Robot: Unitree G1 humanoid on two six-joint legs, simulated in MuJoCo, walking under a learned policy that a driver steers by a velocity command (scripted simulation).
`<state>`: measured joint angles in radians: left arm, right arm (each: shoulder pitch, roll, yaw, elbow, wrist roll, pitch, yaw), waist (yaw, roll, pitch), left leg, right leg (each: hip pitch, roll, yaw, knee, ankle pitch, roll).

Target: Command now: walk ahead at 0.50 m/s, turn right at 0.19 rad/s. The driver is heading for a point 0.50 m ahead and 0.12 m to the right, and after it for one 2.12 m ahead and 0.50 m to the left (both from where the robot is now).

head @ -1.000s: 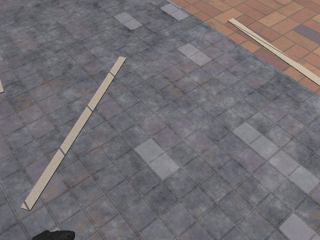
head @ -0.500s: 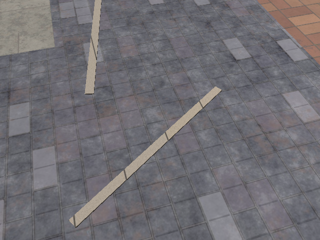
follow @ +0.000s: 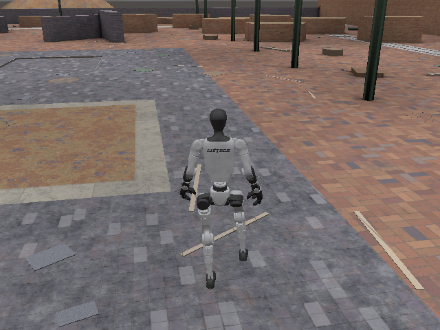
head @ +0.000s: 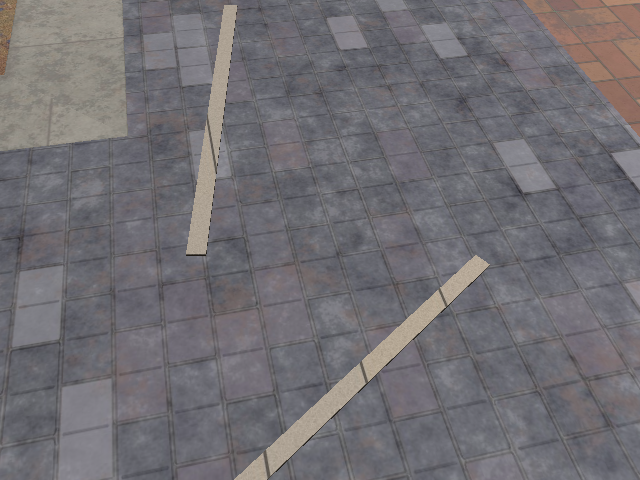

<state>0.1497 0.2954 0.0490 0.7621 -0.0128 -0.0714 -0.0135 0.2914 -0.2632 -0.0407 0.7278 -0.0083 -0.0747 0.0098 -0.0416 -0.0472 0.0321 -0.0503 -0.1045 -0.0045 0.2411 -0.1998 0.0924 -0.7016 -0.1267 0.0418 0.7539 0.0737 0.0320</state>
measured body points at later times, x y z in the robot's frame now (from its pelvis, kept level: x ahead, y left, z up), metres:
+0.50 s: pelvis +0.29 -0.08 +0.00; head +0.32 -0.09 +0.45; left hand +0.44 +0.18 -0.11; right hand +0.41 -0.37 -0.09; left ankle +0.47 +0.07 -0.69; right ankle +0.26 -0.15 -0.75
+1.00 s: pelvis +0.59 -0.07 +0.00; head +0.62 -0.06 +0.45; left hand +0.80 +0.16 -0.09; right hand +0.62 -0.36 -0.11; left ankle +0.58 +0.00 -0.75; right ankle +0.70 -0.27 -0.69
